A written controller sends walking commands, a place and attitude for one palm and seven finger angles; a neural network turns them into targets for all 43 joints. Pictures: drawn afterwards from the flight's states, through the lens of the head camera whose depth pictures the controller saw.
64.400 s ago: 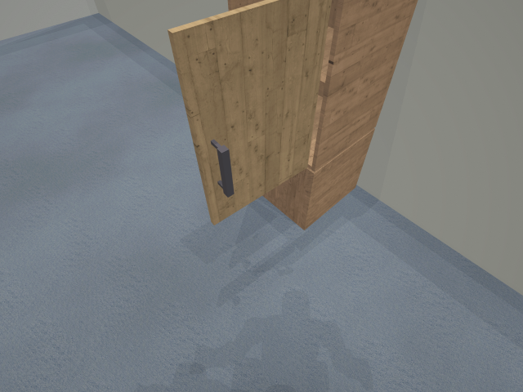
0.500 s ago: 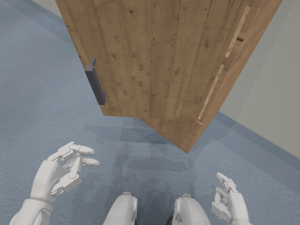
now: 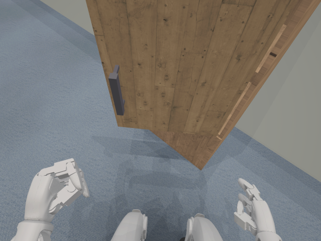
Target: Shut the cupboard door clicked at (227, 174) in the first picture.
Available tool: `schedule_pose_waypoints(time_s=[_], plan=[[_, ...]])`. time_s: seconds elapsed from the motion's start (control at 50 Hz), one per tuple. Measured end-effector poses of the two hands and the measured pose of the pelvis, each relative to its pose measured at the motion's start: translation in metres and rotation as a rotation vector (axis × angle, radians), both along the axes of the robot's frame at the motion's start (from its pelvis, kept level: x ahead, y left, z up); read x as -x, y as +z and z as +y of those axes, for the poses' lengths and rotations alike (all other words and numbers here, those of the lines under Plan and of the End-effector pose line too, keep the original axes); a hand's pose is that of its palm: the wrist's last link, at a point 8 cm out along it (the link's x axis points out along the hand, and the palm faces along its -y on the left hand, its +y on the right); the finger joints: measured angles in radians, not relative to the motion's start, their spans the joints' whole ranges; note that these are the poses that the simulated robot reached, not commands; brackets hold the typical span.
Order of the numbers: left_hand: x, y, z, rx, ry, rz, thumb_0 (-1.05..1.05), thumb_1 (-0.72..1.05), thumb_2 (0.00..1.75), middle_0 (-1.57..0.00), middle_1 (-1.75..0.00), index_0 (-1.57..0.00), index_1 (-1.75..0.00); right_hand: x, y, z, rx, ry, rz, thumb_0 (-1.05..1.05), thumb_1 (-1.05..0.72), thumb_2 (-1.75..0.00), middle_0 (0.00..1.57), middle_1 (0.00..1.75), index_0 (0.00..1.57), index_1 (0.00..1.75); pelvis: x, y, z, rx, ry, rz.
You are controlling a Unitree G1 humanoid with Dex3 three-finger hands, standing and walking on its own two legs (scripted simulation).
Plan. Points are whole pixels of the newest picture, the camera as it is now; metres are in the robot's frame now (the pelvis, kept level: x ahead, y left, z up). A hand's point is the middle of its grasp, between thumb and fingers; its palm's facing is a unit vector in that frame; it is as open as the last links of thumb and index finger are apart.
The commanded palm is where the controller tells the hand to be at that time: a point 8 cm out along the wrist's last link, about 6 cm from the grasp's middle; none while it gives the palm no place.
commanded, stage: raise the hand and make a fist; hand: left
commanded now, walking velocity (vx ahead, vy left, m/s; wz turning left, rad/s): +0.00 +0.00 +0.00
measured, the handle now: (118, 91) +0.51 +0.18 +0.02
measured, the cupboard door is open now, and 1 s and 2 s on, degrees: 35 35 35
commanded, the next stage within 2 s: bring the fist close to the handle in 0.66 s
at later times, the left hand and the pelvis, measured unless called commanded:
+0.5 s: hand (91, 183) +0.23 +0.18 +0.04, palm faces -0.03 -1.00 -0.02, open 3.1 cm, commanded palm +0.21 +0.23 +0.04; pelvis +0.01 -0.01 +0.00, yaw +0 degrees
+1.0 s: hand (102, 168) +0.27 +0.16 +0.03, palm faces -0.03 -1.00 -0.04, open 3.1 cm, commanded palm +0.26 +0.21 +0.04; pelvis +0.00 -0.03 -0.01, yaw +0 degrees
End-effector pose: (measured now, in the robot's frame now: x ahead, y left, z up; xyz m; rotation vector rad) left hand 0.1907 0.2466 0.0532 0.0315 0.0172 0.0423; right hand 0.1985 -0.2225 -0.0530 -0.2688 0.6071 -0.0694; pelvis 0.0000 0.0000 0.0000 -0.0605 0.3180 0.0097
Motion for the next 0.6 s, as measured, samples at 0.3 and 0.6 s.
schedule_pose_waypoints(time_s=[0.3,0.6], plan=[[-0.025,-0.001,-0.002,-0.007,-0.045,-0.011,0.02,0.90,0.90,-1.29,-1.50,-1.30,-1.49,0.002,-0.014,-0.004,0.008,0.005,0.079,0.01,-0.90,-0.90,0.21,0.30,0.20,0.30,-0.011,-0.003,-0.002,0.005,0.000,0.025],[-0.023,-0.004,-0.019,-0.005,-0.043,-0.004,0.02,0.90,0.90,-1.30,-1.50,-1.30,-1.50,0.012,-0.016,-0.029,0.016,-0.039,0.093,0.01,-0.90,-0.90,0.20,0.30,0.20,0.30,-0.010,-0.003,-0.015,-0.014,-0.004,0.023]])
